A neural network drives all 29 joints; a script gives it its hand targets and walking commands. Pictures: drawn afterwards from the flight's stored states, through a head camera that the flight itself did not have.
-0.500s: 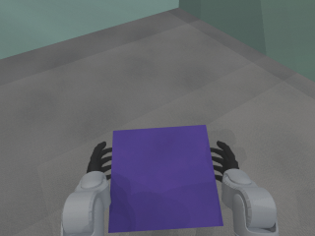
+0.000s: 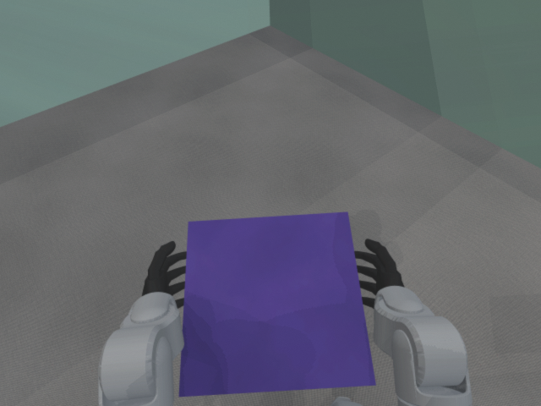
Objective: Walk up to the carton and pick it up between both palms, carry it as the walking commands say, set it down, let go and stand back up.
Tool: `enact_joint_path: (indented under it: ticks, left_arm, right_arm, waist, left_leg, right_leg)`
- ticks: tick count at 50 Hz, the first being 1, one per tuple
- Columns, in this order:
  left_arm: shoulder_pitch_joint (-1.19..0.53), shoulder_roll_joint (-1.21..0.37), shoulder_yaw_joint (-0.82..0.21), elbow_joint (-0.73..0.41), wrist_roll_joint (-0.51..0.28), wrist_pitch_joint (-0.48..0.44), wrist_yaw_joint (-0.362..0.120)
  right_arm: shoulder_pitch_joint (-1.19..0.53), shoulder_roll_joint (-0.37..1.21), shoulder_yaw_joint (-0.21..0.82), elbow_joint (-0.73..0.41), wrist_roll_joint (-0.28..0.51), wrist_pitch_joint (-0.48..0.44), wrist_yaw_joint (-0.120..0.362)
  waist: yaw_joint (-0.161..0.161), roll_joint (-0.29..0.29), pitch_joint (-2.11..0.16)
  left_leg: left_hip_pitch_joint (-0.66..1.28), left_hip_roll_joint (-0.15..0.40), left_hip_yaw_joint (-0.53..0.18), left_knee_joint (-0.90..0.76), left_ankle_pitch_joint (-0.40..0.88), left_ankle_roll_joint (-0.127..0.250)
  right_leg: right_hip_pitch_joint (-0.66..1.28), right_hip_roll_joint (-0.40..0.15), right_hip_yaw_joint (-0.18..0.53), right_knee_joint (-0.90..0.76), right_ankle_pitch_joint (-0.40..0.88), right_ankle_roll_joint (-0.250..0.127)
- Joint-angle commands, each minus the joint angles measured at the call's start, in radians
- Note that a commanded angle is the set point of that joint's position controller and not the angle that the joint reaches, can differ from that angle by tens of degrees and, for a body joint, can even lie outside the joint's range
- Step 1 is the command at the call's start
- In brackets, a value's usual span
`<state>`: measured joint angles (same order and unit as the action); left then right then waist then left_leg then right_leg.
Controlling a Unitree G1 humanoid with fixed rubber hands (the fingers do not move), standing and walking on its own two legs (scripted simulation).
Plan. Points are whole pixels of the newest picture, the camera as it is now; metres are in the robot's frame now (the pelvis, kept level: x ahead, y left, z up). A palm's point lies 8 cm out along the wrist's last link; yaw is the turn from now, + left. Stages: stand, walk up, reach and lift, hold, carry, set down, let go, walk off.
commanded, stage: carry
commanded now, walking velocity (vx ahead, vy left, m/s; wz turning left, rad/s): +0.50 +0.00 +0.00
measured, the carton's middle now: (274, 307) +0.28 +0.01 -0.02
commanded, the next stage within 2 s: none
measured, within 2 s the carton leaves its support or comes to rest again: neither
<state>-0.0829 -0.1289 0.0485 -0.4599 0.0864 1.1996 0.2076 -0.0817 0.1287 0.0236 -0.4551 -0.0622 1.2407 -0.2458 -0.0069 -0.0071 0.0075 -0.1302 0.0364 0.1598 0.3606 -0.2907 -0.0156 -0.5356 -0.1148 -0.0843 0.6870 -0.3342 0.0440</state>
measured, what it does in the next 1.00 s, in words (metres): walks ahead: right foot, then left foot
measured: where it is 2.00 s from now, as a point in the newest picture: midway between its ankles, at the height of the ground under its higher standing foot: (291, 262)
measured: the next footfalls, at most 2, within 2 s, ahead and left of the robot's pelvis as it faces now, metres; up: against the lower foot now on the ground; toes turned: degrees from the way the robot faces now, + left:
right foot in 0.06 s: +0.21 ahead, -0.14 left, +0.00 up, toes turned -8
left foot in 0.48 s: +0.59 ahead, +0.05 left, +0.00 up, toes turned +9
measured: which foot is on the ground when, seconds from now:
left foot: down 0.00-0.08, up 0.10-0.46, down 0.48-1.00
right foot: up 0.00-0.04, down 0.06-0.46, up 0.48-0.64, down 0.66-1.00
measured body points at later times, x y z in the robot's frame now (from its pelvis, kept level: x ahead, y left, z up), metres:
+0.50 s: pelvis +0.41 -0.03 -0.02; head +0.42 -0.05 +0.42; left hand +0.69 +0.11 +0.08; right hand +0.67 -0.19 +0.06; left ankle +0.55 +0.04 -0.75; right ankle +0.19 -0.13 -0.71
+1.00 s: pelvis +0.64 -0.07 +0.02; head +0.64 -0.07 +0.47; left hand +0.92 +0.07 +0.11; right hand +0.90 -0.22 +0.10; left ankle +0.57 +0.04 -0.71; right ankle +0.48 -0.15 -0.70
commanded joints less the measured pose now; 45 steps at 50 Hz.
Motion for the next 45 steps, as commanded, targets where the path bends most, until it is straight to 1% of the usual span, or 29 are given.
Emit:
enact_joint_path:
  ticks: [1,3,4,5,6,7,8,9,10,11,13,16,18,21,22,23,24,25,26,27,29,31,33,35,36,40,42,44,45]
  left_arm:
    - [-0.399,-1.045,-0.656,-0.198,-0.414,-0.048,-0.238]
    - [-0.416,-1.003,-0.656,-0.213,-0.41,-0.04,-0.232]
    - [-0.347,-0.975,-0.637,-0.161,-0.399,-0.025,-0.231]
    - [-0.317,-0.885,-0.608,-0.142,-0.375,-0.014,-0.221]
    - [-0.345,-0.888,-0.621,-0.103,-0.37,-0.011,-0.22]
    - [-0.288,-0.925,-0.605,-0.071,-0.367,-0.009,-0.218]
    - [-0.296,-0.958,-0.609,-0.08,-0.379,-0.013,-0.225]
    - [-0.337,-0.979,-0.602,-0.097,-0.386,-0.022,-0.241]
    - [-0.359,-1.001,-0.623,-0.114,-0.393,-0.03,-0.239]
    - [-0.377,-1.021,-0.61,-0.124,-0.401,-0.04,-0.243]
    - [-0.364,-1.036,-0.603,-0.133,-0.407,-0.055,-0.251]
    - [-0.371,-0.989,-0.62,-0.156,-0.401,-0.054,-0.247]
    - [-0.376,-0.955,-0.619,-0.142,-0.39,-0.037,-0.244]
    - [-0.33,-0.94,-0.619,-0.145,-0.37,-0.038,-0.248]
    - [-0.355,-0.947,-0.62,-0.165,-0.379,-0.034,-0.247]
    - [-0.347,-0.919,-0.604,-0.159,-0.355,-0.028,-0.249]
    - [-0.358,-0.905,-0.599,-0.146,-0.355,-0.016,-0.24]
    - [-0.366,-0.882,-0.58,-0.136,-0.335,-0.017,-0.236]
    - [-0.316,-0.926,-0.549,-0.036,-0.334,-0.002,-0.242]
    - [-0.241,-0.934,-0.537,0.017,-0.328,0.006,-0.242]
    - [-0.33,-1.017,-0.591,-0.057,-0.361,-0.005,-0.242]
    - [-0.419,-1.065,-0.645,-0.127,-0.381,-0.02,-0.248]
    - [-0.487,-1.109,-0.67,-0.165,-0.414,-0.044,-0.264]
    - [-0.452,-1.124,-0.653,-0.166,-0.429,-0.054,-0.274]
    - [-0.438,-1.131,-0.649,-0.135,-0.412,-0.061,-0.267]
    - [-0.405,-1.047,-0.622,-0.128,-0.39,-0.052,-0.258]
    - [-0.33,-1.01,-0.587,-0.062,-0.367,-0.021,-0.25]
    - [-0.309,-0.939,-0.555,-0.056,-0.333,-0.013,-0.237]
    - [-0.263,-0.939,-0.546,-0.02,-0.322,-0.007,-0.234]
  right_arm:
    - [-0.438,1.021,0.554,-0.265,0.358,-0.096,0.24]
    - [-0.398,1.007,0.558,-0.218,0.348,-0.08,0.239]
    - [-0.419,0.98,0.557,-0.231,0.335,-0.072,0.223]
    - [-0.384,0.906,0.543,-0.196,0.321,-0.049,0.221]
    - [-0.386,0.891,0.557,-0.169,0.311,-0.043,0.228]
    - [-0.373,0.924,0.56,-0.158,0.343,-0.041,0.236]
    - [-0.424,0.939,0.568,-0.211,0.358,-0.053,0.235]
    - [-0.483,0.982,0.583,-0.214,0.363,-0.063,0.239]
    - [-0.456,1.002,0.572,-0.189,0.349,-0.07,0.236]
    - [-0.485,1.035,0.591,-0.199,0.359,-0.083,0.235]
    - [-0.486,1.077,0.613,-0.211,0.369,-0.101,0.237]
    - [-0.445,1.047,0.589,-0.187,0.348,-0.101,0.226]
    - [-0.406,1.021,0.556,-0.142,0.334,-0.089,0.226]
    - [-0.456,0.996,0.599,-0.228,0.357,-0.094,0.232]
    - [-0.424,1.021,0.601,-0.212,0.367,-0.087,0.231]
    - [-0.478,0.994,0.618,-0.244,0.383,-0.077,0.24]
    - [-0.43,0.97,0.58,-0.162,0.374,-0.06,0.236]
    - [-0.485,0.952,0.584,-0.178,0.396,-0.057,0.246]
    - [-0.502,0.944,0.588,-0.203,0.372,-0.048,0.24]
    - [-0.428,0.943,0.575,-0.163,0.372,-0.037,0.241]
    - [-0.437,1.002,0.538,-0.143,0.372,-0.054,0.261]
    - [-0.414,1.055,0.521,-0.123,0.348,-0.077,0.273]
    - [-0.453,1.102,0.541,-0.154,0.348,-0.102,0.274]
    - [-0.498,1.105,0.563,-0.221,0.354,-0.108,0.266]
    - [-0.547,1.105,0.587,-0.248,0.37,-0.108,0.273]
    - [-0.532,1.031,0.59,-0.261,0.357,-0.101,0.252]
    - [-0.49,1.002,0.579,-0.232,0.355,-0.077,0.244]
    - [-0.425,0.974,0.559,-0.163,0.343,-0.06,0.236]
    - [-0.404,0.961,0.568,-0.151,0.351,-0.053,0.237]
  waist:
    - [-0.004,0.19,-0.363]
    - [0.02,0.123,-0.377]
    - [0.046,-0.005,-0.464]
    - [0.055,-0.238,-0.449]
    - [0.051,-0.362,-0.423]
    - [0.049,-0.225,-0.471]
    - [0.046,-0.177,-0.444]
    - [0.038,-0.093,-0.401]
    - [0.033,-0.078,-0.389]
    - [0.035,-0.144,-0.37]
    - [0.031,-0.214,-0.305]
    - [0.03,-0.162,-0.282]
    - [0.037,-0.123,-0.269]
    - [0.025,-0.143,-0.31]
    - [0.005,-0.153,-0.38]
    - [-0.009,-0.021,-0.462]
    - [0.008,0.163,-0.48]
    - [0.017,0.114,-0.485]
    - [0.0,-0.019,-0.401]
    - [0.001,0.043,-0.379]
    - [0.01,0.138,-0.414]
    - [0.014,0.228,-0.396]
    - [0.017,0.099,-0.477]
    - [0.01,-0.006,-0.453]
    - [0.013,-0.08,-0.442]
    - [0.018,-0.075,-0.453]
    - [0.024,-0.05,-0.48]
    - [0.02,-0.067,-0.464]
    - [0.03,-0.109,-0.45]
  left_leg:
    - [0.22,0.189,-0.087,-0.028,0.232,0.109]
    - [0.118,0.126,0.017,0.171,0.452,0.038]
    - [-0.03,0.073,0.035,0.39,0.395,-0.008]
    - [-0.289,-0.023,0.022,0.662,0.066,-0.035]
    - [-0.56,-0.114,-0.058,0.808,-0.268,-0.034]
    - [-0.616,-0.039,-0.131,0.884,-0.267,-0.02]
    - [-0.667,0.003,-0.153,0.854,-0.23,-0.016]
    - [-0.636,0.048,-0.168,0.791,-0.165,-0.019]
    - [-0.627,0.053,-0.167,0.699,-0.087,-0.026]
    - [-0.648,0.021,-0.11,0.672,-0.045,-0.023]
    - [-0.59,-0.003,-0.069,0.562,0.006,-0.028]
    - [-0.458,-0.049,-0.001,0.353,0.16,-0.033]
    - [-0.328,-0.071,0.054,0.198,0.247,-0.032]
    - [-0.109,-0.137,0.154,-0.04,0.472,-0.021]
    - [0.058,-0.078,0.097,-0.03,0.59,0.005]
    - [0.33,0.105,-0.098,0.081,0.935,0.084]
    - [0.486,0.366,-0.41,0.141,1.269,0.205]
    - [0.298,0.395,-0.426,0.078,1.11,0.223]
    - [0.235,0.354,-0.366,0.071,1.078,0.228]
    - [0.231,0.348,-0.35,0.06,1.09,0.228]
    - [0.205,0.274,-0.19,0.04,0.847,0.192]
    - [0.097,0.251,-0.134,-0.014,0.676,0.152]
    - [0.132,0.21,-0.116,0.021,0.523,0.119]
    - [0.057,0.116,-0.069,0.037,0.234,0.041]
    - [0.094,0.098,-0.065,0.033,0.196,0.041]
    - [0.103,0.122,-0.087,0.125,0.741,0.026]
    - [0.091,0.097,-0.052,0.194,0.847,0.025]
    - [-0.019,0.04,0.002,0.291,0.808,0.01]
    - [-0.098,-0.006,0.059,0.263,0.582,-0.008]
  right_leg:
    - [0.098,0.073,-0.102,-0.188,0.232,0.008]
    - [0.327,0.09,-0.119,-0.256,0.293,-0.025]
    - [0.576,0.0,0.042,-0.283,0.222,-0.064]
    - [0.719,-0.193,0.442,-0.405,0.102,-0.154]
    - [0.921,-0.304,0.657,-0.38,0.49,-0.261]
    - [0.937,-0.316,0.602,-0.311,0.695,-0.282]
    - [0.946,-0.29,0.476,-0.273,0.859,-0.245]
    - [0.861,-0.28,0.351,-0.316,0.72,-0.182]
    - [0.867,-0.226,0.266,-0.321,0.727,-0.142]
    - [0.897,-0.204,0.224,-0.321,0.843,-0.114]
    - [0.809,-0.163,0.154,-0.347,0.983,-0.112]
    - [0.72,-0.116,-0.029,-0.349,0.992,-0.097]
    - [0.635,-0.093,-0.075,-0.357,0.929,-0.1]
    - [0.65,-0.043,-0.152,-0.134,1.09,-0.041]
    - [0.572,-0.023,-0.157,0.004,0.98,-0.012]
    - [0.337,0.014,-0.112,0.161,0.588,0.031]
    - [0.116,0.107,-0.013,0.312,-0.182,0.043]
    - [0.223,0.091,0.09,0.385,-0.277,0.03]
    - [0.195,0.087,0.088,0.343,-0.228,0.028]
    - [0.134,0.063,0.111,0.367,-0.192,0.03]
    - [0.163,-0.02,0.118,0.073,-0.229,0.025]
    - [0.262,0.008,0.072,-0.123,-0.207,0.029]
    - [0.392,0.037,0.034,-0.332,0.021,0.017]
    - [0.389,-0.037,0.106,-0.365,0.222,0.011]
    - [0.339,-0.071,0.138,-0.349,0.285,-0.008]
    - [0.457,-0.061,0.05,-0.219,0.662,0.004]
    - [0.499,-0.04,0.054,-0.172,0.896,-0.004]
    - [0.605,-0.037,0.061,-0.124,1.167,-0.002]
    - [0.665,-0.037,0.072,-0.111,1.362,-0.013]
